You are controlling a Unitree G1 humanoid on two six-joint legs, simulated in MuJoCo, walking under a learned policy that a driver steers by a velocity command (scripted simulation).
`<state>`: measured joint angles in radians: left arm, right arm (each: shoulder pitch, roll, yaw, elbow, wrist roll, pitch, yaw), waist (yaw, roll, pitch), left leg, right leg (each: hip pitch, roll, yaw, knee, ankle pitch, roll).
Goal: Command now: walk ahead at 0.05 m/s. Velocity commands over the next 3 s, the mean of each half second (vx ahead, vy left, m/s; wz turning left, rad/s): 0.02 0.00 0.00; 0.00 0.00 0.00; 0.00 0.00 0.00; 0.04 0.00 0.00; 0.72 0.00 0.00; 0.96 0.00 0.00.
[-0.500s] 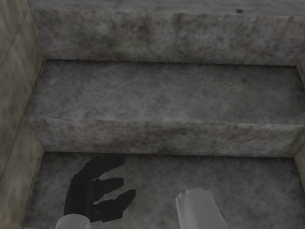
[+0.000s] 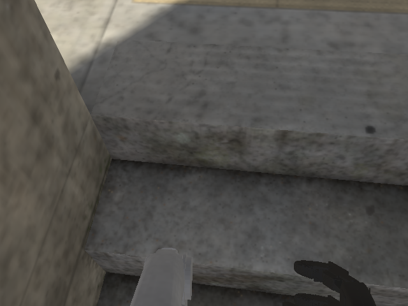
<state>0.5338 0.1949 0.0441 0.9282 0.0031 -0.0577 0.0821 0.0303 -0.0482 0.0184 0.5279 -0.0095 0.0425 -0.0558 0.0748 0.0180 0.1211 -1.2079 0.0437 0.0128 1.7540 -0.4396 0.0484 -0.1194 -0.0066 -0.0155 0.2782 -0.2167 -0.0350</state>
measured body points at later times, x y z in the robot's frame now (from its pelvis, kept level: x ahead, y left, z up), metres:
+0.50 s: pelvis +0.10 +0.01 +0.13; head +0.14 +0.01 +0.58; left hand +0.19 +0.23 +0.00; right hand +0.19 -0.21 -0.01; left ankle +0.17 +0.14 -0.56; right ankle +0.18 -0.13 -0.54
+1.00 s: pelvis +0.17 -0.01 +0.18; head +0.17 -0.01 +0.63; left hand +0.22 +0.21 +0.03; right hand +0.13 -0.23 +0.03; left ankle +0.15 +0.13 -0.56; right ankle +0.19 -0.13 -0.56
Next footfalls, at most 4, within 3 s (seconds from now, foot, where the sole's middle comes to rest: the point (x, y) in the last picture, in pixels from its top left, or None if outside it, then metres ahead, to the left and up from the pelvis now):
0.06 left None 0.19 0.13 -0.60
0.54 right None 0.23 -0.13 -0.60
2.46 right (339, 226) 0.49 -0.23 -0.41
2.90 left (305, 62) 0.82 -0.14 -0.22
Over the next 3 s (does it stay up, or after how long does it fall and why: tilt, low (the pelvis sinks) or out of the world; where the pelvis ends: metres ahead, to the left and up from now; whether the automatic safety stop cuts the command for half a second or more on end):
stays up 0.76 -0.18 0.46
